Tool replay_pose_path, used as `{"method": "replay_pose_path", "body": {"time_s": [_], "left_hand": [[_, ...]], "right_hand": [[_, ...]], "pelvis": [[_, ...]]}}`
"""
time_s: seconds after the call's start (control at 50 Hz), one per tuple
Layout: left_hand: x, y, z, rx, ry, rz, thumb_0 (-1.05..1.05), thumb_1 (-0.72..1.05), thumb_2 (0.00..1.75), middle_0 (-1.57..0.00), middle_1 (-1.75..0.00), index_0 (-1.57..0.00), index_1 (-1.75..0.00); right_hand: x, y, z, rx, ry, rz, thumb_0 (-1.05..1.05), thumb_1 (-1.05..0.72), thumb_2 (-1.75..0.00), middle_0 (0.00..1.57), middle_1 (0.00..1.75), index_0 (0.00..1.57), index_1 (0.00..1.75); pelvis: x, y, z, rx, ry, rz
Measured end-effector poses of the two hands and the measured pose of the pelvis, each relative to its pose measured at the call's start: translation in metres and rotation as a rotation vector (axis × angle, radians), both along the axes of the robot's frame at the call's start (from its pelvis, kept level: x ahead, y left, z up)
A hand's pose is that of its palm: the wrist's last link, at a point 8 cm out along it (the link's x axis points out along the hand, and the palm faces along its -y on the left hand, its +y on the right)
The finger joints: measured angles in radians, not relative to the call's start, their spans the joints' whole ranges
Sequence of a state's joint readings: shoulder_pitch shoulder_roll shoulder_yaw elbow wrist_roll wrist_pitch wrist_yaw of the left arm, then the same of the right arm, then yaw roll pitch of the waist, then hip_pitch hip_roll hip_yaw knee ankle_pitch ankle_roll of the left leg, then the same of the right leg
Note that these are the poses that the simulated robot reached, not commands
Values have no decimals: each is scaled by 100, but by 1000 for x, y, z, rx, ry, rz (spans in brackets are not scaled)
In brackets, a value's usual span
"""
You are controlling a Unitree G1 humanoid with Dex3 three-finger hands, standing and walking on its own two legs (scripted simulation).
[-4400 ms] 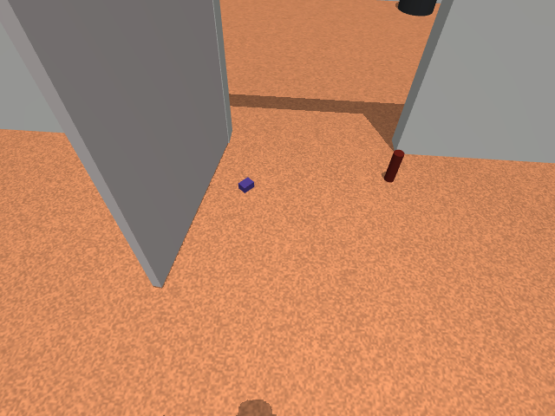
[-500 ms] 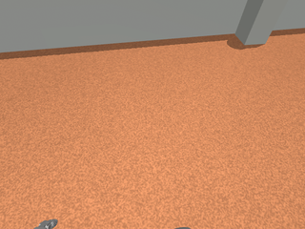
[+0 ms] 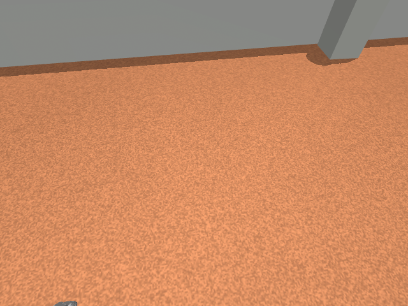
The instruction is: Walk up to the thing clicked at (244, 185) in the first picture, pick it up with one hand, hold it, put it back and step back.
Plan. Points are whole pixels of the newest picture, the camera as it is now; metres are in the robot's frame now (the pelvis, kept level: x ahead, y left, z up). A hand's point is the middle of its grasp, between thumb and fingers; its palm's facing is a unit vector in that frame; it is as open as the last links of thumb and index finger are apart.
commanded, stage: stand
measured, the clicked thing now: out of the picture -0.35 +1.12 -0.76
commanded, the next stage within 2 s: none
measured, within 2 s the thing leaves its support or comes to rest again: neither
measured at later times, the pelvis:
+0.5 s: pelvis +0.01 +0.00 +0.00, yaw +1 degrees
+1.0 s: pelvis +0.01 +0.00 +0.00, yaw +1 degrees
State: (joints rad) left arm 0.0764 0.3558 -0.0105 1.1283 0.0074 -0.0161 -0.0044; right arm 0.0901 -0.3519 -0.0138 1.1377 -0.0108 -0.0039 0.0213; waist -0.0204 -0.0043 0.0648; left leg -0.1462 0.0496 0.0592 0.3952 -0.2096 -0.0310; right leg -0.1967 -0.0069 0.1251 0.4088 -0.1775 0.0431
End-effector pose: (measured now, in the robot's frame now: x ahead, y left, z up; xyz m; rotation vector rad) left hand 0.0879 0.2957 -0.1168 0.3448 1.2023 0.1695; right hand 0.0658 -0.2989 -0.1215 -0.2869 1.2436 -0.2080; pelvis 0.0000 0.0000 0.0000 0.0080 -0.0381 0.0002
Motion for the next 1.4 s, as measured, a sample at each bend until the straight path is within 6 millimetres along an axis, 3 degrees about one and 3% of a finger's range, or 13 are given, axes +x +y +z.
{"method": "replay_pose_path", "body": {"time_s": [0.5, 0.94, 1.4], "left_hand": [[-2, 1, 1, -1, 12, 30, 1, 91, 89, -21, -30, -21, -30], [-12, 0, 1, 0, 32, 38, 1, 91, 89, -21, -30, -21, -30], [-9, 2, 2, 1, 21, 43, 1, 91, 89, -21, -30, -21, -30]], "right_hand": [[20, 1, 4, -3, -10, 9, 0, -91, -89, 20, 30, 20, 30], [11, 0, 2, 1, 21, 10, 0, -91, -89, 20, 30, 20, 30], [18, 1, 3, -2, 8, 24, 0, -91, -89, 20, 30, 20, 30]], "pelvis": [[10, 0, 3, -5, 0, 15], [10, -2, 3, -5, 1, 20], [13, -1, 3, -5, -1, 25]]}}
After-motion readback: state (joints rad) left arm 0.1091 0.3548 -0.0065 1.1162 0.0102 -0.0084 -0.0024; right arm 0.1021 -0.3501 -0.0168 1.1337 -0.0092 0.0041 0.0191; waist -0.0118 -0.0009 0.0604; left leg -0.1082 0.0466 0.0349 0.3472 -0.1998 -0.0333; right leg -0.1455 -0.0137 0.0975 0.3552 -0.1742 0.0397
